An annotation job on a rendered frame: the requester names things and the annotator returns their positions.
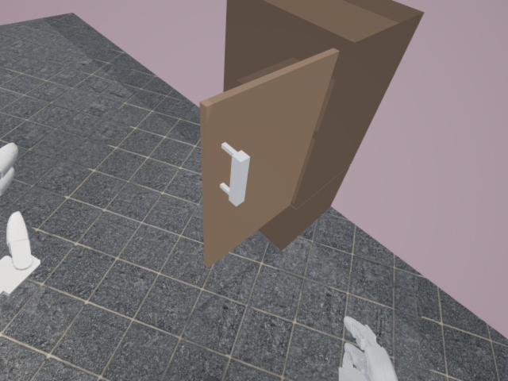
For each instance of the left robot hand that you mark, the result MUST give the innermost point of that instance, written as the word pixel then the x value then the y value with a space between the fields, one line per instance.
pixel 16 269

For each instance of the cupboard door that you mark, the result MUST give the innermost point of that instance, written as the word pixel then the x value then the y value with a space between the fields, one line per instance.
pixel 272 119

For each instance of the handle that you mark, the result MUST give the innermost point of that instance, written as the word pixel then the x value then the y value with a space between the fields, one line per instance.
pixel 238 177

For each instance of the right robot hand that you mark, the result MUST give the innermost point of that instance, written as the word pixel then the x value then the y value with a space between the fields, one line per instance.
pixel 372 365

